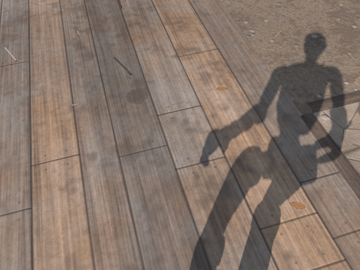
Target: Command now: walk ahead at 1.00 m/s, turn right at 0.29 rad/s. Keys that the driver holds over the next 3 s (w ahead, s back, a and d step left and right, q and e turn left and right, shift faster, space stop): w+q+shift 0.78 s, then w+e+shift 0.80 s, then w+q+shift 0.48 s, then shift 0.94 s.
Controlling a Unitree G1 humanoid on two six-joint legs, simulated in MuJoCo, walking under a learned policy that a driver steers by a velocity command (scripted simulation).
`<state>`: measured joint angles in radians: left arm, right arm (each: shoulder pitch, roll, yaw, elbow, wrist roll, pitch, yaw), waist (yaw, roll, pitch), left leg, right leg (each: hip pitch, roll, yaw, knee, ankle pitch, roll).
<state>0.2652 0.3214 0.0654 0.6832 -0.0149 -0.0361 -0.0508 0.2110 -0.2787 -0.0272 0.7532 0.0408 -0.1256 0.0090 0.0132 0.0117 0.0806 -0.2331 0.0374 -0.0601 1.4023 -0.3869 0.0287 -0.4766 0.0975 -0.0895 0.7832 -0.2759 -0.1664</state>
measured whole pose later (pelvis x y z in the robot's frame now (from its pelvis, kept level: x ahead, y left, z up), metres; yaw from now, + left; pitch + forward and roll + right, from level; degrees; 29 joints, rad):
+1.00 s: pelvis +0.92 +0.19 +0.04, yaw +34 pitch +0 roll -2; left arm 0.44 0.29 0.07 0.77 -0.01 -0.10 -0.02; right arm 0.15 -0.29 -0.02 0.68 0.00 -0.10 0.02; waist 0.07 0.02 0.02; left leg -0.49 -0.02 -0.06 1.16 -0.39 0.07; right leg -0.21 0.08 0.13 0.41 -0.21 -0.02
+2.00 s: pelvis +1.72 +0.44 +0.02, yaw +11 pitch -1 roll -2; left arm 0.39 0.25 0.03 0.81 0.02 -0.12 0.00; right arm 0.15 -0.28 -0.03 0.76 0.04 -0.07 0.05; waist 0.06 0.02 0.03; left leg -0.80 0.08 0.01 0.73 0.24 0.06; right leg 0.23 0.09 -0.19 0.17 -0.39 -0.05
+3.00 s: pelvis +2.17 +0.60 +0.03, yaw +26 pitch +0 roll -1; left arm 0.17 0.22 0.02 0.85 0.02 -0.01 0.02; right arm 0.25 -0.22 -0.03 0.90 -0.02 0.00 -0.03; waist 0.01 -0.02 0.00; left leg -0.24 0.00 -0.04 0.56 -0.32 -0.01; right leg -0.34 0.02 0.02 0.50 -0.17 0.00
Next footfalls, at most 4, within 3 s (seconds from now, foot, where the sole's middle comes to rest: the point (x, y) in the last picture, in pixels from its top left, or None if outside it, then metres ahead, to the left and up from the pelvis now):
0.38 left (159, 237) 0.58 0.14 -0.74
0.82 right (170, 144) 1.02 0.11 -0.74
1.20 left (87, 129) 1.11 0.50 -0.74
1.60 right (129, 64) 1.59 0.36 -0.74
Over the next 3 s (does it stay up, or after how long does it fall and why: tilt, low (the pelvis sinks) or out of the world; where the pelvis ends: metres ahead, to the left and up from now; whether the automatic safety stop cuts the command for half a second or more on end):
stays up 2.17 0.60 0.03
